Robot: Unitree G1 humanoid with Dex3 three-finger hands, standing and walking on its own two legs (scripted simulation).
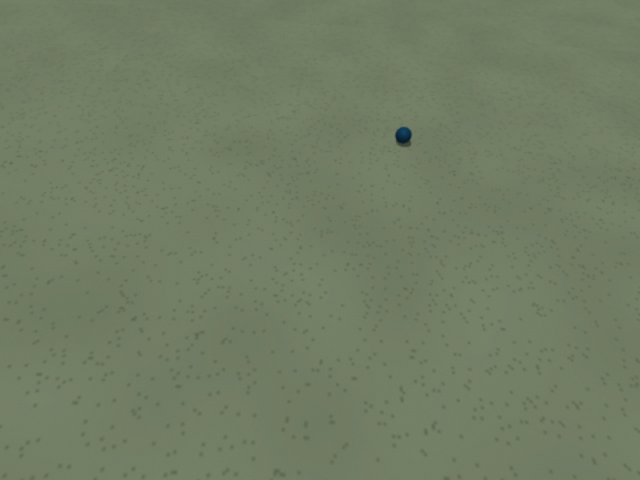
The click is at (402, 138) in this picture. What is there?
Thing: free ball
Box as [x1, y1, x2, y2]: [395, 127, 411, 142]
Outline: 401,127 396,131 395,136 399,142 406,142 410,138 411,134 409,129 406,127
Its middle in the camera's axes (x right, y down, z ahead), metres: +0.47 -0.60 +2.13
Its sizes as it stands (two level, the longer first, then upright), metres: 0.088 0.088 0.088
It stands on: the floor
